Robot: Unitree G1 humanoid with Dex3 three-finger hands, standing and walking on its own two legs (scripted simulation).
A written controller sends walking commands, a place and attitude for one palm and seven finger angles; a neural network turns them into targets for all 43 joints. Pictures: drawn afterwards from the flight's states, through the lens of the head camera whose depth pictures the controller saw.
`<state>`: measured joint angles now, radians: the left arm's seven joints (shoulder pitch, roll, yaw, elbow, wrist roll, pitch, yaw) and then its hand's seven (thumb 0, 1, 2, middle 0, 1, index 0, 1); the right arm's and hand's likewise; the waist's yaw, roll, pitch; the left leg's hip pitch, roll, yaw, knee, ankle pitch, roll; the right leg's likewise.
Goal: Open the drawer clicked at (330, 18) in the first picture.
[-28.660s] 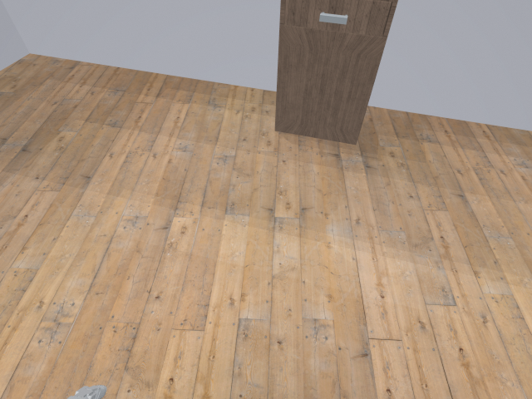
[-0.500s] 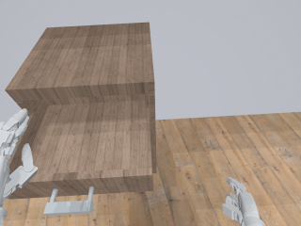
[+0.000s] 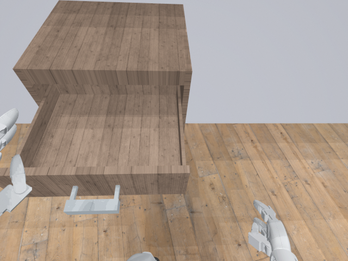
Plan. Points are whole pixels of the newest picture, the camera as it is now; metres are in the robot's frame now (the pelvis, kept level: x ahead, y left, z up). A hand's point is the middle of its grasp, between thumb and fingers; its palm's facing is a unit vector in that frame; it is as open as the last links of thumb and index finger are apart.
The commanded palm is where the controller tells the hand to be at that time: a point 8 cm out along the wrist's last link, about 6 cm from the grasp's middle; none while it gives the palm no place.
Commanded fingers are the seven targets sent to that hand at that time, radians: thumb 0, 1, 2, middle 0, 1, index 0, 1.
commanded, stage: step back with the hand held close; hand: left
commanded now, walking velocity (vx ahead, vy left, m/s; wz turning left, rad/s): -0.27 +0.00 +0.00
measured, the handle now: (94, 197) +0.26 +0.22 -0.06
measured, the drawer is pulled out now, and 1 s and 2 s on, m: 0.30 0.30 0.30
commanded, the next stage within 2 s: stop stepping back and stand still in 0.72 s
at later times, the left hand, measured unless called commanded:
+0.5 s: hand (19, 211) +0.16 +0.23 +0.18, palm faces +0.24 -0.85 -0.47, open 7.4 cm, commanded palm +0.09 +0.27 +0.19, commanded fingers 0.00 0.90 0.90 -0.20 -0.30 -0.20 -0.30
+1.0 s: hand out of the picture +0.02 +0.16 +0.17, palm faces +0.18 -0.80 -0.57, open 7.4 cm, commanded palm -0.04 +0.23 +0.19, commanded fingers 0.00 0.90 0.90 -0.20 -0.30 -0.20 -0.30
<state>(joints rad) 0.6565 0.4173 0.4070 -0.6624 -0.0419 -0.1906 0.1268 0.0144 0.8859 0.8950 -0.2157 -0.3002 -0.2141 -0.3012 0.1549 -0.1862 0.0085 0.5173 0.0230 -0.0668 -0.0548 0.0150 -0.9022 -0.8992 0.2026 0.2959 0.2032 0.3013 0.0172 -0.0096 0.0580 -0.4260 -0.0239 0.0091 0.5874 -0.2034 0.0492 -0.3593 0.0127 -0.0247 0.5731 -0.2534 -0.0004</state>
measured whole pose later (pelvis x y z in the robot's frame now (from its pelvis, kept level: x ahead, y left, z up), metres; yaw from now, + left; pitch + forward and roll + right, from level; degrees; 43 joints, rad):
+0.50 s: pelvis -0.06 +0.00 +0.01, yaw -4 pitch +5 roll -4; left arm 0.64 0.46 0.42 -0.72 -0.07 -0.21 0.13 0.01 0.89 0.90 -0.21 -0.30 -0.21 -0.30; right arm 0.14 -0.16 0.02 0.59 0.00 -0.14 -0.03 0.01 -0.90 -0.90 0.20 0.30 0.20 0.30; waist 0.01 -0.02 0.03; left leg -0.50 0.05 0.03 0.44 -0.04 0.04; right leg -0.29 0.02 -0.02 0.74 -0.50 0.00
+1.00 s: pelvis -0.19 -0.05 -0.01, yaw -3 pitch +0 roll -1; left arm 0.74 0.49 0.44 -0.77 -0.07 -0.19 0.13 0.02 0.89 0.89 -0.22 -0.30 -0.21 -0.30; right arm 0.17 -0.18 0.00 0.53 0.03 -0.10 -0.04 0.01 -0.90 -0.90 0.20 0.30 0.20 0.30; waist -0.03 -0.02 0.10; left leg -0.49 0.01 -0.02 0.63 -0.23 0.00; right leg -0.33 -0.01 -0.07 0.61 -0.30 -0.01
